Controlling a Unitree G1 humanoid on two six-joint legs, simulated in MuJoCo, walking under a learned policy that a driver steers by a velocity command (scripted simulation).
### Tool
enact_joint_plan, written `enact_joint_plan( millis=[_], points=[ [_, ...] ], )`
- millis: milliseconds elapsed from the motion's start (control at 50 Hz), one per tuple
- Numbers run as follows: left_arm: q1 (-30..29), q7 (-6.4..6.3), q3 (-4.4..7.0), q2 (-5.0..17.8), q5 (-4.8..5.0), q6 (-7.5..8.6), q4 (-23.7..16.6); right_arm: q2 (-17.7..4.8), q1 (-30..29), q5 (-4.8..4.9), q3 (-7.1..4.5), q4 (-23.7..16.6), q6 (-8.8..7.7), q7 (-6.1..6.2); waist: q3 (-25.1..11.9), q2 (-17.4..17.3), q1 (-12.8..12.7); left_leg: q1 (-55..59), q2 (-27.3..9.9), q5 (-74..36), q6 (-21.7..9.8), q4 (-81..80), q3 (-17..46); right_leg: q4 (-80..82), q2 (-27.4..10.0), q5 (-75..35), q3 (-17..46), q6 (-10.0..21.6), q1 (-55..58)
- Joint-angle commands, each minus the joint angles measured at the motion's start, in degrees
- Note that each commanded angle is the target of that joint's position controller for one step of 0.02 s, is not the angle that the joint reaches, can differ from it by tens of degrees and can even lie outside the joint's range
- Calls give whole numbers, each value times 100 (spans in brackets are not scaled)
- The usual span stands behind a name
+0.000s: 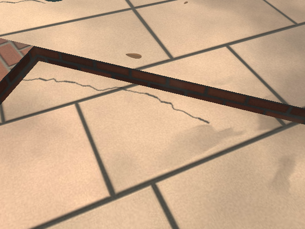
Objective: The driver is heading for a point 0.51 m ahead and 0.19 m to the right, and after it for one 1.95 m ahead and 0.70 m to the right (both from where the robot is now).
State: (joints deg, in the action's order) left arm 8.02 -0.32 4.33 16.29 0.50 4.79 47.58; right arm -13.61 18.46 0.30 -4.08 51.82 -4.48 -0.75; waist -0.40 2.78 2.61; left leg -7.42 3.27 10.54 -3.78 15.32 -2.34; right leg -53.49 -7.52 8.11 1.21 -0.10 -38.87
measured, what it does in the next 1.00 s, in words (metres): walks ahead, turning right: right foot, then left foot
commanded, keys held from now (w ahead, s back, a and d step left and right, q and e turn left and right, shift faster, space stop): w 0.36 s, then w+e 0.12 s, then e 0.52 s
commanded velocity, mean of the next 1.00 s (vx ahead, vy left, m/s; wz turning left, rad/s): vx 0.35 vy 0.00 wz -0.24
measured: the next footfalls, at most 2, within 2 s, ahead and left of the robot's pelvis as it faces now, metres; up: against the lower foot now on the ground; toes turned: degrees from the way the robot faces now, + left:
right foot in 0.24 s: +0.33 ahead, -0.15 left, +0.00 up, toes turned -3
left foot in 0.72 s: +0.58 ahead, +0.06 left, +0.00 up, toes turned -11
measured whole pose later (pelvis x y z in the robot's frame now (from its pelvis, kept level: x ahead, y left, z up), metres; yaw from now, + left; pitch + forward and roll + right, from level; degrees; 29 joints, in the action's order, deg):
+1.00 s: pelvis +0.43 -0.01 -0.01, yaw -19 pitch +2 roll +0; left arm 11.6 -2.6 5.7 18.1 0.9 -3.0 44.9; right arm -13.9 4.7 -1.4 -3.1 48.8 -1.1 2.4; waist 3.2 1.8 -0.1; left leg -19.6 -2.1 4.9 -2.3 22.8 -7.4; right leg -59.5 -3.5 22.1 0.4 -3.6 -32.4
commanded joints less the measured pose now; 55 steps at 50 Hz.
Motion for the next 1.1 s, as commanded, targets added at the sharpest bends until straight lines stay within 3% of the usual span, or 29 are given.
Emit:
enact_joint_plan(
  millis=[20,100,160,200,240,260,280,300,320,340,360,380,420,480,520,560,620,660,700,720,740,760,780,800,820,860,900,1000,1100],
  points=[
    [-332,48,-34,70,-10,29,-358,-837,-194,29,-150,-270,-101,84,149,-633,-127,-55,-1343,-1911,-862,-701,687,1105,41,-1035,-23,-14,10],
    [-1101,168,-95,79,67,46,-553,-947,304,88,-155,1,-78,100,357,-605,147,309,-1456,-1403,-779,-703,628,2060,275,-1500,-146,91,237],
    [-1365,272,-84,209,68,85,-701,-1018,464,99,-181,170,1,132,431,-625,116,1008,-1755,-1768,-684,-382,709,2373,329,-1028,-86,295,86],
    [-1095,300,-31,366,59,104,-648,-1102,376,92,-206,199,64,158,228,-743,-101,1283,-1795,-2776,-556,60,671,2476,502,-562,-216,442,591],
    [255,253,172,732,24,97,-234,-1047,224,64,-171,171,132,172,-604,-700,-781,932,-1404,-4097,-328,1621,349,2539,775,-647,-463,718,2586],
    [1308,195,277,1122,-37,81,-17,-873,281,-40,-82,36,135,183,-1433,-112,-1096,-326,-1048,-2466,-141,3383,120,2302,-220,-992,672,1069,4434],
    [1602,237,325,1401,-11,64,136,-85,1079,-17,144,76,15,94,-2222,1413,-708,-2618,16,1701,214,5391,288,2970,-1470,293,3446,2014,6358],
    [1585,228,179,889,39,46,100,-679,694,90,15,131,-113,52,-2123,867,-932,-3259,-196,2234,126,6046,1011,3431,-1374,1017,3893,1825,6289],
    [1079,197,117,720,44,56,28,-955,92,222,-65,-73,-191,35,-1231,604,-878,-3634,-470,1771,64,6111,885,3586,-1216,858,3072,1590,5513],
    [637,183,82,640,2,64,-60,-917,-245,219,-55,-148,-217,75,-719,83,-706,-3463,-762,1238,63,5860,715,3749,-1032,279,2452,1479,4601],
    [371,193,50,511,-57,85,-72,-859,-396,125,-87,-168,-197,116,-361,-92,-537,-3229,-932,951,94,5530,661,3909,-862,-300,1996,1442,3855],
    [281,206,12,412,-113,114,-56,-785,-315,69,-106,-172,-145,134,-307,59,-337,-2844,-1065,772,94,5295,704,4047,-694,-621,1755,1403,3403],
    [311,220,4,398,-57,132,7,-559,-214,24,-89,-175,-51,157,-229,120,-172,-2599,-1103,695,164,4822,653,4315,-541,-741,1497,1470,3031],
    [522,110,83,668,-1,118,93,-515,-811,-54,-74,-399,-13,178,52,27,-228,-2864,-1080,45,399,3753,571,4581,-471,-735,1247,1528,2790],
    [588,41,100,740,-13,71,130,-465,-1230,-79,-46,-512,-29,176,188,26,-284,-2622,-880,-595,509,2831,483,4432,-235,-1691,846,1343,2591],
    [770,0,140,845,7,8,197,-401,-1591,-76,-9,-604,-43,155,125,114,-392,-2175,-578,-1158,558,2148,362,4119,-5,-2387,525,1153,2465],
    [1021,-54,163,860,79,-118,288,-490,-1935,-22,-8,-742,-25,126,-16,258,-501,-1901,-349,-1441,561,1661,468,3703,-44,-2235,739,1034,2661],
    [934,-118,182,852,107,-187,241,-698,-1897,-37,-58,-778,-36,105,-118,319,-394,-1700,-357,-1269,492,1324,672,3319,-142,-1846,1110,914,2875],
    [639,-176,183,788,107,-233,102,-903,-1393,-84,-139,-620,-88,113,-334,326,-101,-993,-402,-1460,338,894,653,2695,-5,-1491,1309,703,2874],
    [658,-174,120,551,68,-237,9,-1115,-1019,-164,-199,-543,-119,152,-672,55,3,-168,-769,-2281,146,735,800,1941,399,-1012,1154,481,2582],
    [989,-156,6,145,-78,-234,-102,-1462,-595,-258,-248,-555,-92,210,-1387,-1080,-50,1373,-2013,-4509,-273,1185,1761,294,996,1543,653,172,1504],
    [2024,-144,-40,91,43,-230,-42,-1449,-602,-203,-228,-616,33,183,-2131,-2180,-372,2231,-3148,-4336,-1175,1152,3130,-999,1266,3691,438,-18,482],
    [1999,-153,86,632,131,-304,50,-1112,-834,-114,-161,-741,108,152,-1977,-1569,-316,1725,-2909,-2772,-1173,759,3236,-1593,869,3188,598,-130,222],
    [1410,-190,168,834,142,-418,-63,-833,-1082,-95,-80,-811,154,174,-1364,-1145,-235,1157,-2517,-1687,-931,586,2593,-1768,692,2741,414,-213,-16],
    [1186,-246,204,815,127,-556,-100,-757,-1383,-122,-36,-829,197,185,-959,-905,-309,494,-2225,-981,-792,361,2121,-1735,526,2388,349,-296,31],
    [1151,-295,241,713,60,-743,-196,-829,-1733,-209,-51,-824,252,217,-535,-1181,-453,-656,-1927,-377,-796,-51,1446,-1737,398,1848,199,-380,571],
    [1147,-291,241,551,62,-773,-297,-806,-1774,-233,-53,-773,247,267,-454,-1196,-489,-925,-1825,-449,-868,-223,955,-1489,420,1580,39,-378,788],
    [622,-187,166,399,30,-754,-613,-1010,-1685,-146,-126,-667,301,383,-589,-979,-340,-542,-2100,-676,-1021,-271,543,-217,241,1200,-55,-331,1035],
    [463,-14,182,532,35,-792,-749,-1251,-1603,-33,-210,-596,426,324,-521,-1056,-326,-377,-2250,-603,-837,-82,201,1034,377,1169,-397,-60,1785]
  ],
)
